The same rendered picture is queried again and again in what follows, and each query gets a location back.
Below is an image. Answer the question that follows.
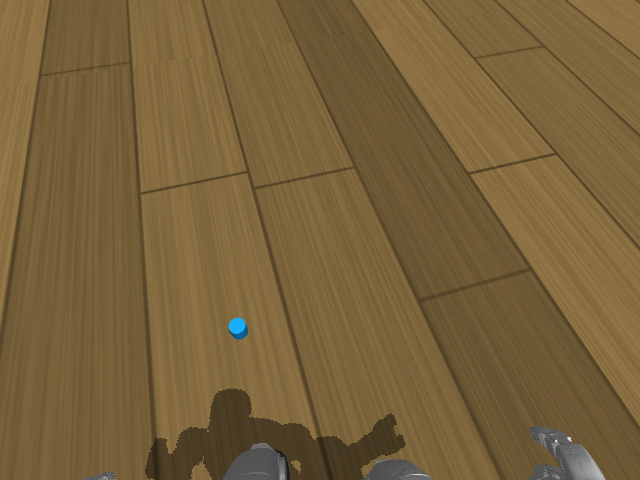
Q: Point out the tin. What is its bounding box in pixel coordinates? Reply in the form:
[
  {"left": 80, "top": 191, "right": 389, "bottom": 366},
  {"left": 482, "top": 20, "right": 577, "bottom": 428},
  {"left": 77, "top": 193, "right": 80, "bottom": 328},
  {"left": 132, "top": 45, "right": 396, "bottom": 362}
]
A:
[{"left": 229, "top": 318, "right": 248, "bottom": 340}]

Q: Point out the right robot hand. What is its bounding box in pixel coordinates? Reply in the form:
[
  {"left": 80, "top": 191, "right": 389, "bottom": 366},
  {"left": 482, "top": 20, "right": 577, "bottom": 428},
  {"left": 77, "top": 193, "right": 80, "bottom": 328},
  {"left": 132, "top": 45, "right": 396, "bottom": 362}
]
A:
[{"left": 528, "top": 426, "right": 606, "bottom": 480}]

